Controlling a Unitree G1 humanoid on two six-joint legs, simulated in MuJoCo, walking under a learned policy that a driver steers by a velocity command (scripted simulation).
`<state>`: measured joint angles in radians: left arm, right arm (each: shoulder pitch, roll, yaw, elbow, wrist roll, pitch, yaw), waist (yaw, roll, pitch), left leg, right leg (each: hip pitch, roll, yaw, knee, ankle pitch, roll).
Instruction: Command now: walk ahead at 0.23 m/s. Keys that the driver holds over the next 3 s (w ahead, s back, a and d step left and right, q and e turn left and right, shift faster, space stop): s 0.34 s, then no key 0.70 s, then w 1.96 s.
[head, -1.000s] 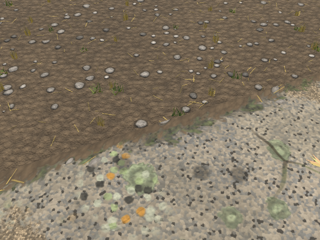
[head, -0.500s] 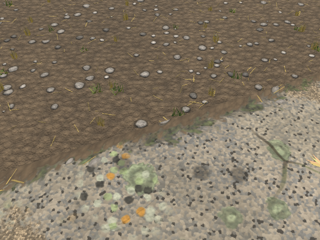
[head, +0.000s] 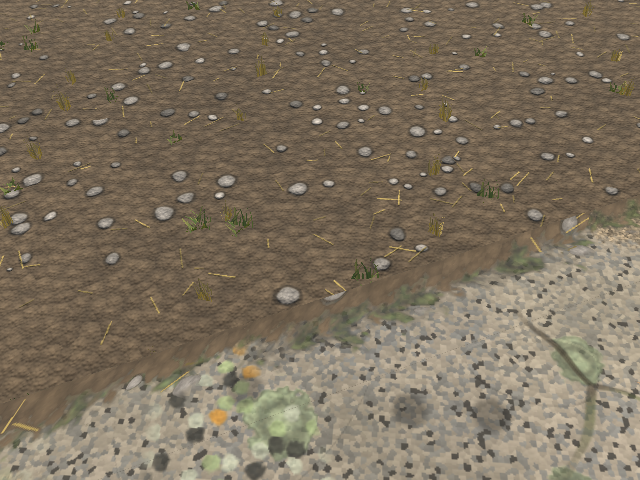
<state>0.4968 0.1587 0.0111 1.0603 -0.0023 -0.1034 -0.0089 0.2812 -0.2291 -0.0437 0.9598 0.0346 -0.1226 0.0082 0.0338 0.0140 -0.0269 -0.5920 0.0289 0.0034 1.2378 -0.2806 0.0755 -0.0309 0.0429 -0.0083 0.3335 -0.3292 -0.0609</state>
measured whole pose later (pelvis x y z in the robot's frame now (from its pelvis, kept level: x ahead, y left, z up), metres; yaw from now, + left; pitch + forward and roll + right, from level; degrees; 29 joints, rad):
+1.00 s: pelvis +0.05 -0.03 +0.00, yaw +0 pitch +0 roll +0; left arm 0.25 0.17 0.03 0.97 -0.01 -0.05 0.03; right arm 0.23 -0.22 -0.05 1.04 0.01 0.02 -0.05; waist 0.01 0.03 0.02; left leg -0.20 0.06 -0.07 0.45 -0.27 -0.08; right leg -0.22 0.05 -0.05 0.46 -0.24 -0.06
